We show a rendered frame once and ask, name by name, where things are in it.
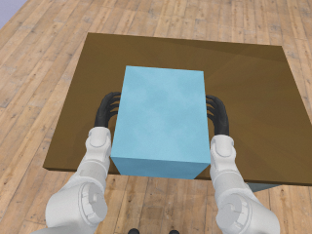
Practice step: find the left robot hand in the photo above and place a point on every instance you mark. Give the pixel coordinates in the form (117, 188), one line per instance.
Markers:
(103, 113)

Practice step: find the right robot hand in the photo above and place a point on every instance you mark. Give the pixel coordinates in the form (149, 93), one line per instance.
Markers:
(219, 117)

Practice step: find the carton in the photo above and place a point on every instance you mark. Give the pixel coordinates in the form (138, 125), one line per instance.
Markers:
(162, 124)

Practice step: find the left robot upper arm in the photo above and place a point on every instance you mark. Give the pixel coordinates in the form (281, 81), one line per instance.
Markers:
(75, 210)

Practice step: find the right robot upper arm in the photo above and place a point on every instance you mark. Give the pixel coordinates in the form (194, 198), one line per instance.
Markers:
(239, 214)

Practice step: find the robot right forearm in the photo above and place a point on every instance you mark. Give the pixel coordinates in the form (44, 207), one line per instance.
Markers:
(225, 176)

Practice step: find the robot left forearm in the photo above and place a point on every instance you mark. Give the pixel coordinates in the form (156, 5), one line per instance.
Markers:
(95, 164)

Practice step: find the table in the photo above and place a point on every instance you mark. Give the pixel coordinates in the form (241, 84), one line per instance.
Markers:
(267, 119)

